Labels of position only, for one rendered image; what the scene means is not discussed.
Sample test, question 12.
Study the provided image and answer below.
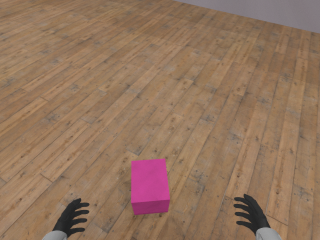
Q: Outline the right robot forearm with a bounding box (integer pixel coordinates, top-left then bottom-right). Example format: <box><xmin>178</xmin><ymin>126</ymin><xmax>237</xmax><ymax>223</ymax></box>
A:
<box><xmin>255</xmin><ymin>227</ymin><xmax>282</xmax><ymax>240</ymax></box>

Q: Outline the right robot hand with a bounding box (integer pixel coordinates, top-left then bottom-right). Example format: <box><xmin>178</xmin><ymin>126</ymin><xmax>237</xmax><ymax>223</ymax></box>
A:
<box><xmin>233</xmin><ymin>194</ymin><xmax>271</xmax><ymax>236</ymax></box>

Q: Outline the carton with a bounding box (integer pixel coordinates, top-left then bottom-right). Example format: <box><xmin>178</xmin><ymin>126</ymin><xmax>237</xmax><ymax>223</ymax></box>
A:
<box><xmin>131</xmin><ymin>158</ymin><xmax>170</xmax><ymax>215</ymax></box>

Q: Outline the left robot forearm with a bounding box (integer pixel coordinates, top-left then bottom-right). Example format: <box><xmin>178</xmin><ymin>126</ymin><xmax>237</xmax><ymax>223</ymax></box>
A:
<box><xmin>42</xmin><ymin>230</ymin><xmax>68</xmax><ymax>240</ymax></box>

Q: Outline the left robot hand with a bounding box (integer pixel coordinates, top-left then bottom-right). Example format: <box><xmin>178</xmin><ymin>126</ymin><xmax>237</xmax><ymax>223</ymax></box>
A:
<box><xmin>52</xmin><ymin>198</ymin><xmax>90</xmax><ymax>238</ymax></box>

